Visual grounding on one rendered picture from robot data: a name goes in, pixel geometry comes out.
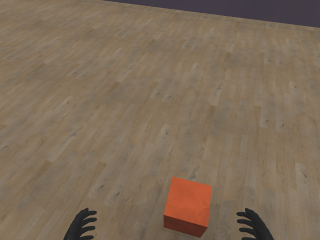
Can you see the carton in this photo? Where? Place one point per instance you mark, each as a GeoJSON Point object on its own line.
{"type": "Point", "coordinates": [187, 207]}

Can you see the robot right hand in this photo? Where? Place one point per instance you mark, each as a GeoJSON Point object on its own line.
{"type": "Point", "coordinates": [260, 231]}

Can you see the robot left hand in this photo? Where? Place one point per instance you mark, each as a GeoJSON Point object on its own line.
{"type": "Point", "coordinates": [75, 230]}

